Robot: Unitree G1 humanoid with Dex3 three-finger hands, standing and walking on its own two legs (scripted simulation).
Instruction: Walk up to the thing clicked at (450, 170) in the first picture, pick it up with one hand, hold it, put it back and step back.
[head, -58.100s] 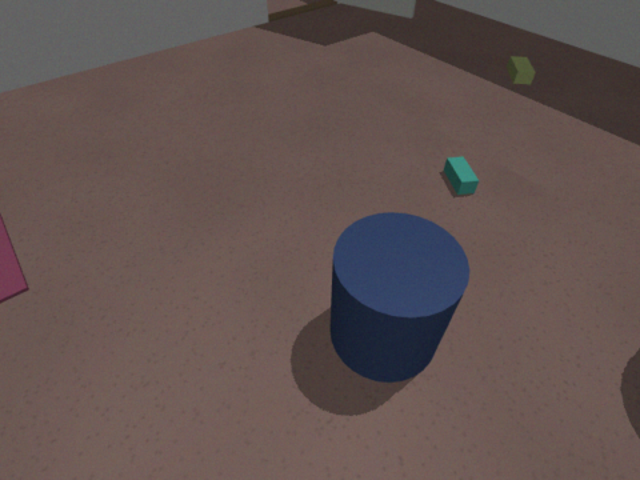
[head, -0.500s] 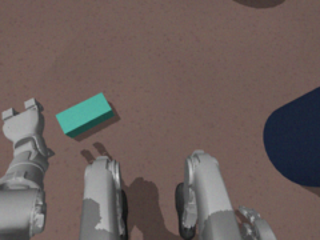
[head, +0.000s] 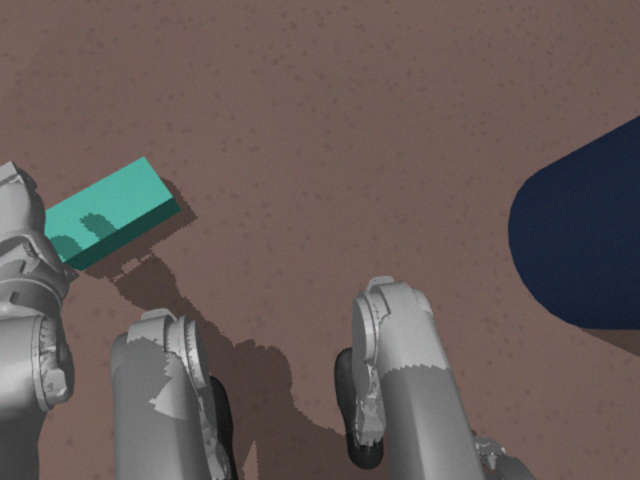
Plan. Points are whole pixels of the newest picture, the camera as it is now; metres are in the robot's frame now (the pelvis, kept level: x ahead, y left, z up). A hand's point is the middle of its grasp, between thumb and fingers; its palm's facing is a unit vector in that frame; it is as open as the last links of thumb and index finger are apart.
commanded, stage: rise first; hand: left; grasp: from above
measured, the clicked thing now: (112, 214) +0.51 +0.28 -0.33
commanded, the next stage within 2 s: none
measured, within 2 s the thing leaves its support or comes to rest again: neither
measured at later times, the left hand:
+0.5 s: hand (54, 232) +0.45 +0.32 -0.21, palm faces -0.36 -0.25 -0.90, open 14.0 cm
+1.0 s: hand (57, 226) +0.46 +0.32 -0.22, palm faces -0.35 -0.25 -0.90, open 14.2 cm
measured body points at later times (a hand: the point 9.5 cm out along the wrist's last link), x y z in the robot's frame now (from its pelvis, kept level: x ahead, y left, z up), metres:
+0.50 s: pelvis +0.00 +0.00 -0.04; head +0.26 +0.04 +0.33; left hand +0.47 +0.32 -0.16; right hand +0.04 -0.27 -0.15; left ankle +0.08 +0.13 -0.33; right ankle +0.10 -0.13 -0.33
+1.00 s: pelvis +0.00 +0.00 -0.05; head +0.26 +0.05 +0.32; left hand +0.48 +0.33 -0.17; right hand +0.03 -0.27 -0.15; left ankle +0.08 +0.13 -0.33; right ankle +0.10 -0.13 -0.33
